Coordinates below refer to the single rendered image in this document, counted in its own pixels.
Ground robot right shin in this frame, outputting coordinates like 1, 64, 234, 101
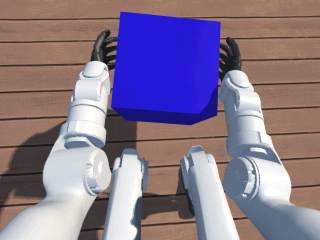
186, 145, 218, 206

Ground right robot forearm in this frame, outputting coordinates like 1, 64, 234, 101
218, 70, 284, 167

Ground robot right upper arm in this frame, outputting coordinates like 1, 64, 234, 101
222, 155, 320, 240

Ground carton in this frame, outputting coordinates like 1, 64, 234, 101
111, 11, 221, 125

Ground robot left upper arm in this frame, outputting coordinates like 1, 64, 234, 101
0, 146, 112, 240

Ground robot right hand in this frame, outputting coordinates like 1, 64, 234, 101
218, 37, 242, 82

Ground robot right thigh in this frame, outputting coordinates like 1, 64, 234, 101
180, 151, 240, 240

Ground robot left hand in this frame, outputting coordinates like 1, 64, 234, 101
90, 29, 118, 71

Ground left robot forearm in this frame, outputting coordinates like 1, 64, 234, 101
42, 61, 112, 189

